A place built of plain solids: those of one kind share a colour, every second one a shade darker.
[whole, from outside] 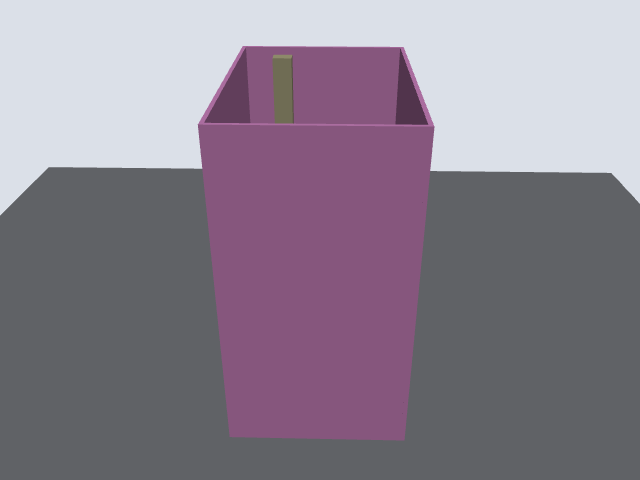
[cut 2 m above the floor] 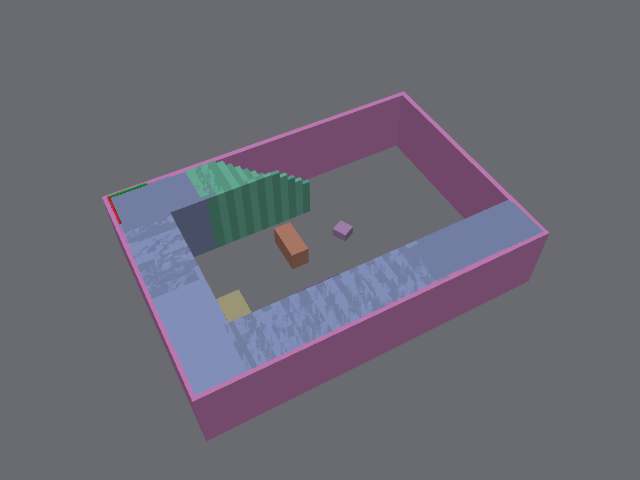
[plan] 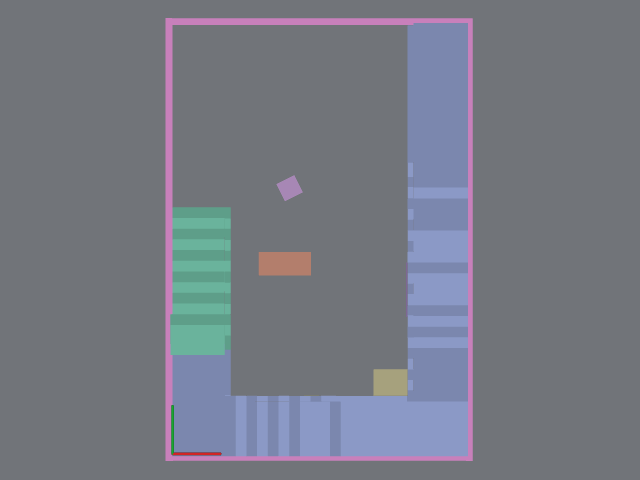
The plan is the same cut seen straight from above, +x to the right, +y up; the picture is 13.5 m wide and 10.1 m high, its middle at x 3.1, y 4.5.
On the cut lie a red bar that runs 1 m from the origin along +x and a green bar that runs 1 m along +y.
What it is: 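A tower's shaft 6.2 x 9.0 m inside, 12.1 m high; a stair 1.10 m broad built against three walls round a hollow well, risers 0.193 m, goings 0.225 m; 13 risers, a landing 2.5 m long and a quarter turn, 10 risers, a landing 3.0 m long and a quarter turn, 22 risers to a gallery at 8.67 m; closed guards 1.02 m over every tread and level; windows over 10.55 m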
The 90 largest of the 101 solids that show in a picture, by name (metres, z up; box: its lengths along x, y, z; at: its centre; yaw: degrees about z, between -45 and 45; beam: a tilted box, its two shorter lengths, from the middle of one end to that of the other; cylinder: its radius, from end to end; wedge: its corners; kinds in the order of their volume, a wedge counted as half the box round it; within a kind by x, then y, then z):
{
 "piece_1": {"box": [1.26, 2.54, 2.56], "at": [0.58, 1.22, 1.23]},
 "piece_2": {"box": [0.12, 0.97, 3.58], "at": [1.16, 1.71, 1.74]},
 "piece_3": {"box": [0.23, 0.12, 3.77], "at": [1.21, 1.16, 1.83]},
 "piece_4": {"box": [0.64, 1.15, 2.75], "at": [1.42, 0.53, 1.32]},
 "piece_5": {"box": [0.23, 0.12, 3.96], "at": [1.44, 1.16, 1.93]},
 "piece_6": {"box": [0.64, 1.15, 2.94], "at": [1.64, 0.53, 1.42]},
 "piece_7": {"box": [0.23, 0.12, 4.15], "at": [1.66, 1.16, 2.03]},
 "piece_8": {"box": [0.64, 1.15, 3.13], "at": [1.87, 0.53, 1.52]},
 "piece_9": {"box": [0.23, 0.12, 4.35], "at": [1.89, 1.16, 2.12]},
 "piece_10": {"box": [0.64, 1.15, 3.33], "at": [2.09, 0.53, 1.61]},
 "piece_11": {"box": [0.23, 0.12, 4.54], "at": [2.11, 1.16, 2.22]},
 "piece_12": {"box": [0.64, 1.15, 3.52], "at": [2.32, 0.53, 1.71]},
 "piece_13": {"box": [0.23, 0.12, 4.73], "at": [2.34, 1.16, 2.32]},
 "piece_14": {"box": [0.64, 1.15, 3.71], "at": [2.54, 0.53, 1.81]},
 "piece_15": {"box": [0.23, 0.12, 4.92], "at": [2.56, 1.16, 2.41]},
 "piece_16": {"box": [0.64, 1.15, 3.9], "at": [2.77, 0.53, 1.9]},
 "piece_17": {"box": [0.23, 0.12, 5.12], "at": [2.79, 1.16, 2.51]},
 "piece_18": {"box": [0.64, 1.15, 4.1], "at": [2.99, 0.53, 2.0]},
 "piece_19": {"box": [0.23, 0.12, 5.31], "at": [3.01, 1.16, 2.6]},
 "piece_20": {"box": [0.64, 1.15, 4.29], "at": [3.22, 0.53, 2.09]},
 "piece_21": {"box": [0.3, 0.12, 5.5], "at": [3.27, 1.16, 2.7]},
 "piece_22": {"box": [1.52, 0.12, 5.5], "at": [4.18, 1.16, 2.7]},
 "piece_23": {"box": [3.09, 1.26, 4.48], "at": [4.67, 0.58, 2.19]},
 "piece_24": {"box": [0.12, 0.23, 5.69], "at": [5.0, 1.21, 2.8]},
 "piece_25": {"box": [0.12, 0.23, 5.89], "at": [5.0, 1.44, 2.89]},
 "piece_26": {"box": [0.12, 0.23, 6.08], "at": [5.0, 1.66, 2.99]},
 "piece_27": {"box": [0.12, 0.23, 6.27], "at": [5.0, 1.89, 3.09]},
 "piece_28": {"box": [0.12, 0.23, 6.47], "at": [5.0, 2.11, 3.18]},
 "piece_29": {"box": [0.12, 0.23, 6.66], "at": [5.0, 2.34, 3.28]},
 "piece_30": {"box": [0.12, 0.23, 6.85], "at": [5.0, 2.56, 3.38]},
 "piece_31": {"box": [0.12, 0.23, 7.04], "at": [5.0, 2.79, 3.47]},
 "piece_32": {"box": [0.12, 0.23, 7.24], "at": [5.0, 3.01, 3.57]},
 "piece_33": {"box": [0.12, 0.23, 7.43], "at": [5.0, 3.24, 3.66]},
 "piece_34": {"box": [0.12, 0.23, 7.62], "at": [5.0, 3.46, 3.76]},
 "piece_35": {"box": [0.12, 0.23, 7.81], "at": [5.0, 3.69, 3.86]},
 "piece_36": {"box": [0.12, 0.23, 8.01], "at": [5.0, 3.91, 3.95]},
 "piece_37": {"box": [0.12, 0.23, 8.2], "at": [5.0, 4.14, 4.05]},
 "piece_38": {"box": [0.12, 0.23, 8.39], "at": [5.0, 4.36, 4.15]},
 "piece_39": {"box": [0.12, 0.23, 8.59], "at": [5.0, 4.59, 4.24]},
 "piece_40": {"box": [0.12, 0.23, 8.78], "at": [5.0, 4.81, 4.34]},
 "piece_41": {"box": [0.12, 0.23, 8.97], "at": [5.0, 5.04, 4.44]},
 "piece_42": {"box": [0.12, 0.23, 9.16], "at": [5.0, 5.26, 4.53]},
 "piece_43": {"box": [0.12, 0.23, 9.36], "at": [5.0, 5.49, 4.63]},
 "piece_44": {"box": [0.12, 0.23, 9.55], "at": [5.0, 5.71, 4.72]},
 "piece_45": {"box": [0.12, 0.3, 9.74], "at": [5.0, 5.97, 4.82]},
 "piece_46": {"box": [0.12, 2.9, 9.74], "at": [5.0, 7.57, 4.82]},
 "piece_47": {"box": [1.15, 0.64, 4.67], "at": [5.64, 1.42, 2.29]},
 "piece_48": {"box": [1.15, 0.64, 4.87], "at": [5.64, 1.64, 2.38]},
 "piece_49": {"box": [1.15, 0.64, 5.06], "at": [5.64, 1.87, 2.48]},
 "piece_50": {"box": [1.15, 0.64, 5.25], "at": [5.64, 2.09, 2.58]},
 "piece_51": {"box": [1.15, 0.64, 5.45], "at": [5.64, 2.32, 2.67]},
 "piece_52": {"box": [1.15, 0.64, 5.64], "at": [5.64, 2.54, 2.77]},
 "piece_53": {"box": [1.15, 0.64, 5.83], "at": [5.64, 2.77, 2.87]},
 "piece_54": {"box": [1.15, 0.64, 6.02], "at": [5.64, 2.99, 2.96]},
 "piece_55": {"box": [1.15, 0.64, 6.22], "at": [5.64, 3.22, 3.06]},
 "piece_56": {"box": [1.15, 0.64, 6.41], "at": [5.64, 3.44, 3.15]},
 "piece_57": {"box": [1.15, 0.64, 6.6], "at": [5.64, 3.67, 3.25]},
 "piece_58": {"box": [1.15, 0.64, 6.79], "at": [5.64, 3.89, 3.35]},
 "piece_59": {"box": [1.15, 0.64, 6.99], "at": [5.64, 4.12, 3.44]},
 "piece_60": {"box": [1.15, 0.64, 7.18], "at": [5.64, 4.34, 3.54]},
 "piece_61": {"box": [1.15, 0.64, 7.37], "at": [5.64, 4.57, 3.64]},
 "piece_62": {"box": [1.15, 0.64, 7.57], "at": [5.64, 4.79, 3.73]},
 "piece_63": {"box": [1.15, 0.64, 7.76], "at": [5.64, 5.02, 3.83]},
 "piece_64": {"box": [1.15, 0.64, 7.95], "at": [5.64, 5.24, 3.93]},
 "piece_65": {"box": [1.15, 0.64, 8.14], "at": [5.64, 5.47, 4.02]},
 "piece_66": {"box": [1.15, 0.64, 8.34], "at": [5.64, 5.69, 4.12]},
 "piece_67": {"box": [1.15, 0.64, 8.53], "at": [5.64, 5.92, 4.21]},
 "piece_68": {"box": [1.15, 3.25, 8.72], "at": [5.64, 7.45, 4.31]},
 "wall_1": {"box": [0.15, 9.32, 12.14], "at": [-0.07, 4.51, 6.02]},
 "wall_2": {"box": [6.46, 0.15, 12.14], "at": [3.08, -0.07, 6.02]},
 "wall_3": {"box": [6.46, 0.15, 12.14], "at": [3.08, 9.1, 6.02]},
 "wall_4": {"box": [0.15, 9.32, 12.14], "at": [6.24, 4.51, 6.02]},
 "twa_1": {"box": [1.15, 0.64, 2.36], "at": [0.53, 2.4, 1.13]},
 "twa_2": {"box": [1.15, 0.64, 2.17], "at": [0.53, 2.62, 1.03]},
 "twa_3": {"box": [1.15, 0.64, 1.98], "at": [0.53, 2.85, 0.94]},
 "twa_4": {"box": [1.15, 0.64, 1.78], "at": [0.53, 3.07, 0.84]},
 "twa_5": {"box": [1.15, 0.64, 1.59], "at": [0.53, 3.3, 0.75]},
 "twa_6": {"box": [1.15, 0.64, 1.4], "at": [0.53, 3.52, 0.65]},
 "twa_7": {"box": [1.15, 0.64, 1.21], "at": [0.53, 3.75, 0.55]},
 "twa_8": {"box": [1.15, 0.64, 1.01], "at": [0.53, 3.97, 0.46]},
 "twa_9": {"box": [1.15, 0.64, 0.82], "at": [0.53, 4.2, 0.36]},
 "twa_10": {"box": [1.15, 0.64, 0.63], "at": [0.53, 4.42, 0.26]},
 "twa_11": {"box": [1.15, 0.64, 0.44], "at": [0.53, 4.65, 0.17]},
 "twa_12": {"box": [1.15, 0.64, 0.24], "at": [0.53, 4.87, 0.07]},
 "twa_13": {"box": [0.12, 0.3, 3.58], "at": [1.16, 2.34, 1.74]},
 "twa_14": {"box": [0.12, 0.23, 3.38], "at": [1.16, 2.6, 1.64]},
 "twa_15": {"box": [0.12, 0.23, 3.19], "at": [1.16, 2.83, 1.54]},
 "twa_16": {"box": [0.12, 0.23, 3.0], "at": [1.16, 3.05, 1.45]},
 "weights_1": {"box": [0.72, 0.56, 12.13], "at": [4.58, 1.5, 6.01]},
 "chest_1": {"box": [1.1, 0.5, 0.65], "at": [2.36, 4.0, 0.28]}
}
